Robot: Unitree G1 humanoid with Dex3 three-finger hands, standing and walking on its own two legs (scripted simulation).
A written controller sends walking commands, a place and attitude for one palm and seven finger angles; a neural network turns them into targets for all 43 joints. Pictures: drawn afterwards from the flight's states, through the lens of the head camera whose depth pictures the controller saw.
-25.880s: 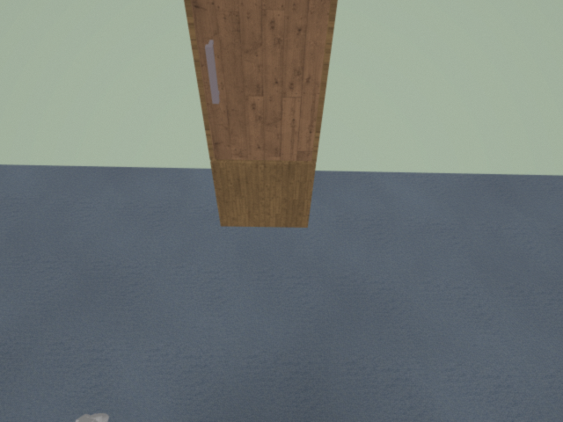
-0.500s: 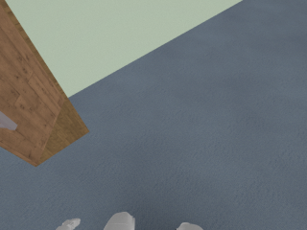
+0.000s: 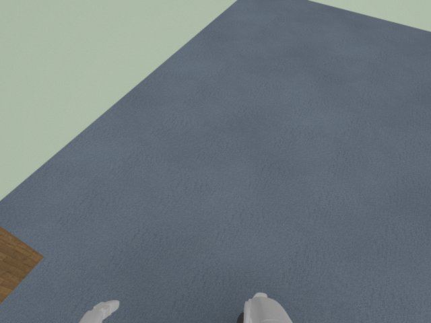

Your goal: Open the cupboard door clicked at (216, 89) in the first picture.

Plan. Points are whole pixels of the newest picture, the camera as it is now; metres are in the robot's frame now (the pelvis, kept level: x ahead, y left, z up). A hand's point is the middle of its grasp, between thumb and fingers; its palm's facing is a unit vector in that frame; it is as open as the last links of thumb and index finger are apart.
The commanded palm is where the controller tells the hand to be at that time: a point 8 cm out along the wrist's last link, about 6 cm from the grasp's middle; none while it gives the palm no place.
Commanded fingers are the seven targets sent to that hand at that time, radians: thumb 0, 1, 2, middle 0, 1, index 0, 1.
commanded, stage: walk to a spot facing it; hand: left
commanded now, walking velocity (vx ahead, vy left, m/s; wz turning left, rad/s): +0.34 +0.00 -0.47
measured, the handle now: out of the picture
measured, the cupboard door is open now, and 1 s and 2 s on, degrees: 46 46 46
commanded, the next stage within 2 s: turn to face it in 1.02 s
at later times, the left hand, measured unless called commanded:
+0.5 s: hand (164, 272) +0.24 +0.12 -0.17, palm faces -0.07 -0.98 -0.19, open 7.3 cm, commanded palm none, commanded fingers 0.00 0.90 0.90 -0.20 -0.30 -0.20 -0.30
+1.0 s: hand (215, 160) +0.57 +0.01 -0.17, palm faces -0.22 -0.95 -0.22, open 7.4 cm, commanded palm none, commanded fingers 0.00 0.90 0.90 -0.20 -0.30 -0.20 -0.30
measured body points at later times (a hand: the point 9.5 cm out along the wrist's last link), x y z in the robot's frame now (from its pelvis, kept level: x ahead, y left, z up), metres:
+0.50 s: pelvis +0.21 -0.07 +0.00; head +0.25 -0.06 +0.45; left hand +0.25 +0.17 -0.16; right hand +0.29 -0.31 -0.14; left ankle +0.32 +0.06 -0.72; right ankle +0.13 -0.13 -0.74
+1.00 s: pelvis +0.44 -0.15 -0.01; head +0.46 -0.16 +0.44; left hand +0.58 +0.06 -0.15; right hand +0.32 -0.38 -0.16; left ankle +0.40 +0.01 -0.66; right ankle +0.43 -0.25 -0.74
